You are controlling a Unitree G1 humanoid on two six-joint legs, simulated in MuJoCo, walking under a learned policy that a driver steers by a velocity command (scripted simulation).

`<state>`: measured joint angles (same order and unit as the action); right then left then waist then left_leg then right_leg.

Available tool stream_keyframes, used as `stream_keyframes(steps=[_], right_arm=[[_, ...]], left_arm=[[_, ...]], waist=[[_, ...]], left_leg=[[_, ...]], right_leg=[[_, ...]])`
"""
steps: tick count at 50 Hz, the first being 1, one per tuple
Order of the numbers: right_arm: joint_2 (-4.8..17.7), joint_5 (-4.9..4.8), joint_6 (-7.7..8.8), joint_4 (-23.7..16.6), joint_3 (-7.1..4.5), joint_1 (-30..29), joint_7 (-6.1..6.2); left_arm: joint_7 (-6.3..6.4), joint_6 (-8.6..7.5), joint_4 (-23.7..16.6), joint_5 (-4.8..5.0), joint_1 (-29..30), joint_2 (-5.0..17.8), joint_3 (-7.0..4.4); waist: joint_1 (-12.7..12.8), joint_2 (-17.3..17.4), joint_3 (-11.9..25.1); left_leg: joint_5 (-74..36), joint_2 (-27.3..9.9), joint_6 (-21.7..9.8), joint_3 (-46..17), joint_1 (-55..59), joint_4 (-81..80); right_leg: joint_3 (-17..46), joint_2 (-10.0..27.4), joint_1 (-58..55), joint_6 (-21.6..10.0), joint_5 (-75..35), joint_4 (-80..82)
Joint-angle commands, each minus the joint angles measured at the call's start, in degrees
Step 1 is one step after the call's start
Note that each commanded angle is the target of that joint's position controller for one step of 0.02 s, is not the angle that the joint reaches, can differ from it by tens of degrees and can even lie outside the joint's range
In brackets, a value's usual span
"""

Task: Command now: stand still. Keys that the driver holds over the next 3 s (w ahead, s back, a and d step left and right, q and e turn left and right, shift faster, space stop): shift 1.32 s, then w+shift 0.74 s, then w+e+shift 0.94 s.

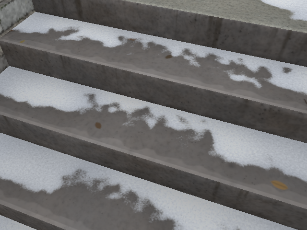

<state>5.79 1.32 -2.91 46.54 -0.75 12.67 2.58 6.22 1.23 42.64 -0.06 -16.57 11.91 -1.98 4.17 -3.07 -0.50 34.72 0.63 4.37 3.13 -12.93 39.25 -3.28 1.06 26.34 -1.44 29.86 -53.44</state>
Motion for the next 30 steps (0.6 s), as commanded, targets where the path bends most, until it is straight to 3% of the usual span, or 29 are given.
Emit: stream_keyframes(steps=[1,2,3,4,5,6,7,9,10,11,12,14,15,16,17,18,19,20,21,22,23,24,25,26,27,28,30], right_arm=[[0.2,-0.43,0.02,-9.3,-0.09,-16.48,-0.56],[0.22,-2.57,-1.51,-11.34,0.03,-8.3,-0.42],[3.42,-1.64,-2.04,-10.4,-0.94,-2.78,-0.06],[5.17,-0.72,-2.19,-9.77,-1.43,-1.29,0.1],[5.97,-0.43,-2.29,-9.65,-1.71,0.25,0.08],[6.39,-0.26,-2.21,-9.3,-1.93,1.38,-0.16],[6.7,-0.35,-2.37,-8.47,-2.33,2.63,-0.36],[5.74,-0.69,-2.03,-6.96,-2.28,4.07,-1.33],[5.27,-0.06,-2.13,-5.73,-2.16,5.06,-1.98],[5.21,0.05,-2.24,-6.37,-2.03,5.83,-2.41],[6.35,1.13,-1.91,-6.94,-2.0,4.1,-2.28],[6.4,0.83,-1.47,-7.56,-1.68,3.62,-2.04],[6.01,0.76,-1.15,-6.39,-1.49,5.33,-1.98],[4.85,0.63,-1.25,-4.42,-1.16,8.37,-1.86],[3.95,0.74,-1.23,-2.32,-0.8,11.47,-1.75],[2.7,1.33,-1.5,0.06,-0.45,12.63,-1.48],[1.84,1.86,-0.68,1.81,0.12,12.63,-1.36],[0.31,2.58,1.02,2.6,1.51,14.5,-1.78],[4.11,1.69,2.97,0.85,1.71,13.21,-1.94],[8.67,0.58,4.3,0.67,0.56,16.64,-2.13],[14.17,1.27,4.56,-0.06,-1.26,15.94,-1.47],[18.69,1.44,4.19,-1.61,-2.94,11.06,-0.46],[16.13,0.05,3.74,-2.51,-2.53,7.82,0.5],[11.25,-0.44,3.73,-2.55,-1.01,8.72,1.44],[8.39,-0.3,4.39,-0.99,-0.09,11.44,2.68],[7.58,-0.11,4.52,1.13,-0.21,13.74,2.64],[8.56,0.11,4.7,2.93,-1.02,15.91,2.71]], left_arm=[[-0.5,0.43,3.69,-2.12,-16.94,-3.41,1.21],[-0.37,0.03,-0.86,-0.99,-3.67,2.7,-0.1],[-0.92,-0.47,-4.79,-0.73,5.46,6.64,-1.29],[-1.12,-0.78,-5.84,-0.81,8.73,4.66,-0.74],[-0.93,-1.01,-6.12,-1.24,8.93,3.31,-0.29],[-0.44,-1.55,-5.13,-1.06,7.81,2.78,-0.16],[-0.12,-1.6,-4.73,-1.35,7.06,2.54,-0.3],[-0.04,-1.72,-3.44,-0.93,4.41,2.06,-0.44],[-0.04,-2.29,-3.91,-0.65,4.7,1.9,-0.29],[-0.31,-2.33,-4.22,-0.77,5.45,2.36,-0.49],[-0.71,-2.51,-4.27,-1.13,4.93,2.19,-0.92],[-0.21,-2.03,-4.22,-1.83,4.98,1.87,-0.86],[0.0,-1.64,-5.61,-1.66,7.06,0.66,-0.07],[0.29,-1.11,-5.52,-1.02,8.33,-0.38,0.2],[0.89,-0.56,-4.97,-0.73,7.2,0.31,-0.09],[1.57,0.12,-4.35,-1.6,4.16,-0.65,-0.26],[1.45,1.01,-5.01,-2.08,3.38,-3.69,-0.09],[0.32,2.03,-5.13,-0.88,3.67,-6.76,0.4],[-0.74,2.53,-5.06,-0.16,1.63,-8.45,0.46],[-2.03,2.02,-3.73,-0.19,-4.41,-7.01,-0.27],[-1.71,1.66,-3.4,-1.13,-4.18,-8.08,-0.05],[-1.13,1.61,-7.18,-1.43,3.39,-6.42,0.26],[-1.15,1.6,-9.51,-2.48,16.08,-1.49,-0.55],[-1.75,1.4,-9.84,-1.95,20.47,1.41,-1.18],[-3.12,0.99,-8.98,-2.27,17.53,-1.19,-0.62],[-4.44,0.89,-6.3,-2.37,11.45,-2.97,-0.22],[-5.35,1.21,-5.04,-2.27,7.88,-4.92,0.19]], waist=[[6.87,-5.96,1.73],[-4.2,-10.41,-2.55],[-7.8,-6.71,-4.55],[-8.27,-3.46,-5.4],[-8.45,-2.81,-4.98],[-8.14,-1.65,-3.97],[-7.99,-2.62,-2.99],[-6.86,-1.44,0.14],[-6.89,-0.03,1.12],[-7.3,-1.22,1.41],[-5.73,-1.36,1.44],[-4.87,-4.4,1.27],[-5.62,-5.0,1.25],[-6.53,-3.7,2.18],[-6.67,-1.71,1.71],[-4.81,2.92,0.36],[-2.87,6.7,-0.16],[-3.64,10.25,0.37],[-1.03,12.77,-0.69],[1.64,11.78,-0.92],[2.43,13.6,-1.5],[0.72,20.62,-5.83],[-3.61,17.01,-12.03],[-5.38,9.75,-14.24],[-5.43,4.88,-11.93],[-4.76,0.89,-7.66],[-5.87,5.76,-2.66]], left_leg=[[-2.97,4.08,-4.23,-4.38,-19.04,27.28],[-6.44,4.21,-4.59,-11.4,-16.1,28.89],[-12.34,3.08,-4.61,-12.15,-13.88,32.58],[-15.51,2.81,-4.27,-11.15,-12.97,34.26],[-16.57,2.86,-3.4,-10.85,-13.38,35.13],[-18.2,2.5,-2.61,-9.78,-14.34,34.42],[-20.3,2.42,-1.62,-8.45,-14.9,34.1],[-24.8,2.85,-1.91,-4.73,-12.92,32.58],[-29.09,2.41,-2.81,-5.29,-10.1,34.49],[-26.48,1.61,-3.55,-5.52,-11.38,32.37],[-25.35,0.75,-4.21,-4.53,-13.86,28.7],[-22.04,-1.71,-5.53,-4.78,-12.78,16.21],[-22.62,-2.9,-5.91,-4.55,-8.32,5.42],[-28.18,-3.22,-6.68,-1.9,-2.45,-6.48],[-35.61,-2.35,-7.28,3.47,2.26,-16.99],[-39.96,-0.91,-7.41,6.67,3.1,-24.36],[-44.07,-1.85,-7.08,4.58,4.12,-27.24],[-46.77,-5.04,-7.03,-0.27,6.72,-23.63],[-72.87,-10.62,-3.97,-10.6,5.06,-13.55],[-93.11,-15.86,-2.48,-11.42,4.66,-12.01],[-83.53,-19.08,-6.96,-18.87,3.13,-15.97],[-54.74,-24.24,-15.85,-26.91,-0.51,-27.34],[-31.69,-25.34,-18.09,-31.78,-0.32,-34.33],[-30.77,-23.8,-19.62,-28.57,1.55,-33.09],[-35.74,-20.93,-19.31,-24.53,4.88,-27.39],[-35.92,-15.42,-17.29,-17.87,8.53,-22.93],[-40.97,-12.97,-17.79,-16.14,13.42,-21.15]], right_leg=[[9.53,3.36,-16.62,-5.52,-10.08,17.49],[29.99,9.09,3.1,-10.27,-4.26,27.23],[34.53,13.19,10.13,-12.87,9.31,30.01],[33.93,13.72,14.29,-12.95,16.74,30.66],[32.14,13.09,14.19,-12.61,16.43,29.88],[30.34,12.34,12.15,-12.63,13.46,28.34],[28.28,12.09,9.66,-13.11,9.69,27.05],[22.45,10.04,7.14,-13.01,5.18,21.89],[23.18,10.7,9.41,-13.01,6.9,20.3],[23.38,10.79,8.02,-12.78,9.95,19.08],[22.94,10.46,4.56,-12.46,10.1,18.34],[22.28,10.15,3.14,-11.3,11.47,15.08],[20.0,9.28,4.02,-10.05,7.96,11.96],[17.04,7.69,5.06,-8.7,6.1,8.25],[12.92,5.85,4.72,-8.07,3.14,3.75],[10.21,3.58,3.81,-8.02,-2.17,-2.99],[7.19,1.27,5.71,-7.98,-3.81,-12.25],[4.72,-1.89,12.73,-7.03,2.61,-28.04],[3.27,-2.5,20.75,-3.35,8.94,-41.53],[1.74,-1.88,21.57,-0.97,7.04,-45.08],[3.95,-1.62,24.73,0.71,4.99,-52.57],[1.39,-0.66,31.4,2.71,4.52,-57.72],[1.06,0.88,39.47,3.38,2.08,-60.89],[3.27,1.86,40.59,2.74,1.01,-58.85],[7.95,2.11,39.28,1.18,-3.91,-59.14],[7.27,1.35,36.34,0.6,-8.63,-52.93],[3.41,-0.43,33.9,0.69,-5.96,-54.16]])
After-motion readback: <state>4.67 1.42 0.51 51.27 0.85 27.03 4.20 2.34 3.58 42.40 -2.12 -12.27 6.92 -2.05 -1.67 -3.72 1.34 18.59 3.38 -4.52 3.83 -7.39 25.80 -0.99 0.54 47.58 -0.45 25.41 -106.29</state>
